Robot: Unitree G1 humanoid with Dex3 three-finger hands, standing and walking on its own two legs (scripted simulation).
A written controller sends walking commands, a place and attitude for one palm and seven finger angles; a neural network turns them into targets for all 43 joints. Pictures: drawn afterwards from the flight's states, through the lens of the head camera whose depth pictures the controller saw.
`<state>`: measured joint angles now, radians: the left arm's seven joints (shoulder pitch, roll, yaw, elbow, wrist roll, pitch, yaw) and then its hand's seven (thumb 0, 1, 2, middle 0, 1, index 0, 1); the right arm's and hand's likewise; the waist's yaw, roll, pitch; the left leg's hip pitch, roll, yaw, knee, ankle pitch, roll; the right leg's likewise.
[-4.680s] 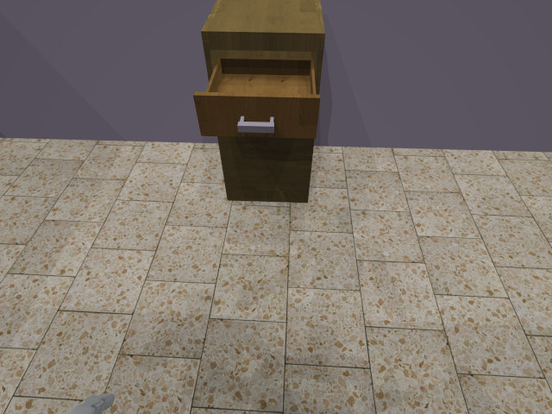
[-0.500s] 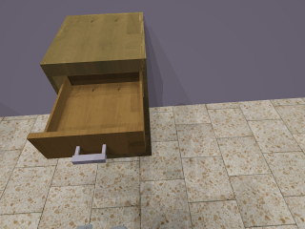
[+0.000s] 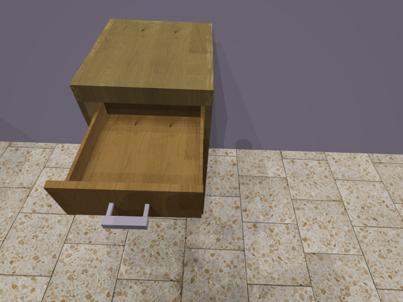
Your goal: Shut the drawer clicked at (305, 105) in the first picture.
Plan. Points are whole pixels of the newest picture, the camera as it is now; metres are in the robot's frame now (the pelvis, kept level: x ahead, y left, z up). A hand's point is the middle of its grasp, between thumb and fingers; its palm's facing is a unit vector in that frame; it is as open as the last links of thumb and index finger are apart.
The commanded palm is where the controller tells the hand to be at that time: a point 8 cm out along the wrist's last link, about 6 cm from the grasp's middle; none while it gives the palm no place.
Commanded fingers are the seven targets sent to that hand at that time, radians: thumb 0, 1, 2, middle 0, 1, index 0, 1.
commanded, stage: come to a stop and stand still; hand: left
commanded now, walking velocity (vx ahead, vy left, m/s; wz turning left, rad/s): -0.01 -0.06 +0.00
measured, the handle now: (127, 214) +0.31 +0.22 -0.09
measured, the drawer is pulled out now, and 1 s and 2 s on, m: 0.30 0.30 0.30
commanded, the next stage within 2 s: look again from close up in 1.10 s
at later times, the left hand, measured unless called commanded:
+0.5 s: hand out of the picture +0.06 +0.20 -0.18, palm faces +0.03 -0.98 -0.20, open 7.3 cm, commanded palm none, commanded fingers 0.00 0.90 0.90 -0.20 -0.30 -0.20 -0.30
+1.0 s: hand out of the picture -0.01 +0.19 -0.18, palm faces +0.05 -0.99 -0.13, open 7.4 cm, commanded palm none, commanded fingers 0.00 0.90 0.90 -0.20 -0.30 -0.20 -0.30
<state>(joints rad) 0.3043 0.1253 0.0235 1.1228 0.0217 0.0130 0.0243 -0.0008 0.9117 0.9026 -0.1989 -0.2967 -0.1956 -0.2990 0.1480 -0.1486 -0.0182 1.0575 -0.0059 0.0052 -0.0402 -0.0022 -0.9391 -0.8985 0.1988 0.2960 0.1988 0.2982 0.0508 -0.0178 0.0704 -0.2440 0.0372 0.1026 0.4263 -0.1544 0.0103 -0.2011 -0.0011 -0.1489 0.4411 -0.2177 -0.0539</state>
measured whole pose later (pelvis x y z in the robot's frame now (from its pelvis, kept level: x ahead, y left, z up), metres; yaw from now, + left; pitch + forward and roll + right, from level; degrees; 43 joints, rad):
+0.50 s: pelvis +0.00 +0.02 -0.01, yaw +1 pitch -1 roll +0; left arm 0.26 0.17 0.02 0.98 0.02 0.00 0.04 0.00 0.93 0.90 -0.20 -0.30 -0.20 -0.30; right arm 0.37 -0.13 0.01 1.06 -0.02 0.02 0.00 0.00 -0.91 -0.90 0.20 0.30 0.20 0.30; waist -0.02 -0.01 0.01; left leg -0.28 0.01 0.08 0.51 -0.21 0.04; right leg -0.23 -0.02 -0.15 0.51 -0.26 -0.03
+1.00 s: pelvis +0.03 +0.04 +0.00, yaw +0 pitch -2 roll -1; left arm 0.38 0.11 -0.01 1.10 0.02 -0.01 0.04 0.00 0.91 0.90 -0.20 -0.30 -0.19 -0.30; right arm 0.28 -0.16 0.01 1.10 0.00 -0.01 -0.02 0.01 -0.93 -0.90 0.20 0.30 0.20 0.30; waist 0.02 -0.02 0.01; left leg -0.20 -0.02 0.10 0.44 -0.21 0.07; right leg -0.14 -0.05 -0.13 0.43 -0.25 0.01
